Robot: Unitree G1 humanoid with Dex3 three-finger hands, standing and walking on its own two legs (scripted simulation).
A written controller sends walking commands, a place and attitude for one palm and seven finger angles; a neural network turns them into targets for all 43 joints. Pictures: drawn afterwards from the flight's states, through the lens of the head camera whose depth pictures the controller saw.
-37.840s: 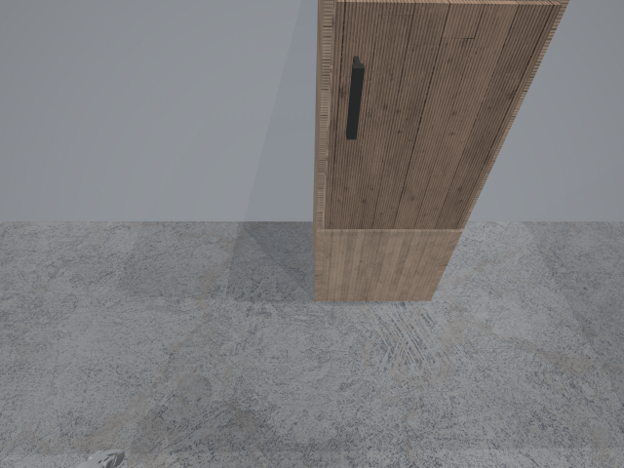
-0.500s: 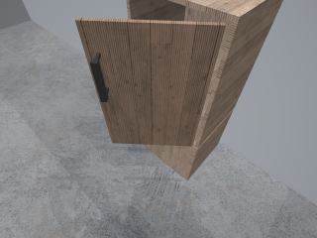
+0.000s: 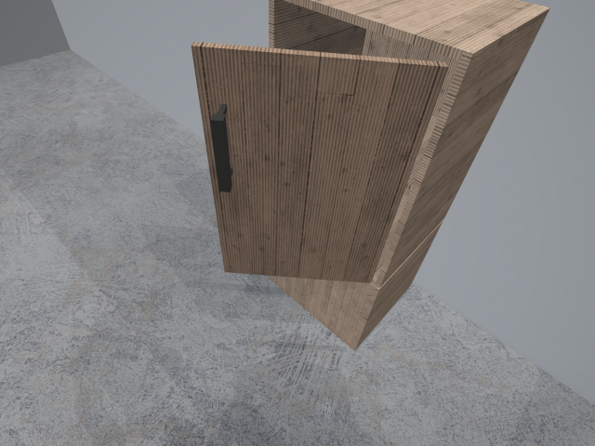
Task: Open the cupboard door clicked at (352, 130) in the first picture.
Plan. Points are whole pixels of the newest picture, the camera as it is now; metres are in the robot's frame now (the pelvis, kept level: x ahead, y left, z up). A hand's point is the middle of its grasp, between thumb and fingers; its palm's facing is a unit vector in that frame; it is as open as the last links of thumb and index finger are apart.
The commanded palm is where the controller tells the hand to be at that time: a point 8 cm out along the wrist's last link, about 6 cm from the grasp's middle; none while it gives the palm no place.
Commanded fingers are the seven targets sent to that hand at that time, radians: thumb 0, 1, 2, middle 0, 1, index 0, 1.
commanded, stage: shuffle to correct the standing spot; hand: left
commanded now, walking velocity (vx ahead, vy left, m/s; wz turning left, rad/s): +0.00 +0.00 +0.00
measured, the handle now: (224, 149) +0.58 +0.18 +0.09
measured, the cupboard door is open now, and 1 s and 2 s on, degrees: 40 40 40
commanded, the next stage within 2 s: come to a stop and stand still in 0.08 s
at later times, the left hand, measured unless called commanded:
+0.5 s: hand out of the picture -0.01 +0.17 -0.18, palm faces +0.02 -0.98 -0.17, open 7.4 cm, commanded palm none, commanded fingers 0.00 0.90 0.90 -0.20 -0.30 -0.20 -0.30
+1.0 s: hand out of the picture +0.08 +0.17 -0.17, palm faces -0.02 -0.98 -0.20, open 7.4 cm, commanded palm none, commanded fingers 0.00 0.90 0.90 -0.20 -0.30 -0.20 -0.30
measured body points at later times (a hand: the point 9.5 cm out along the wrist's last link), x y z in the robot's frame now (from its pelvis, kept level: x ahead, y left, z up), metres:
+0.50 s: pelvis +0.02 +0.01 -0.01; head +0.01 +0.01 +0.44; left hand -0.01 +0.22 -0.17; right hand +0.03 -0.22 -0.16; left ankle +0.06 +0.09 -0.74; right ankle +0.02 -0.14 -0.74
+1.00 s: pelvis +0.05 -0.01 +0.00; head +0.05 +0.00 +0.45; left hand +0.08 +0.22 -0.15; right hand +0.07 -0.24 -0.15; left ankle +0.06 +0.09 -0.74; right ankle +0.02 -0.14 -0.74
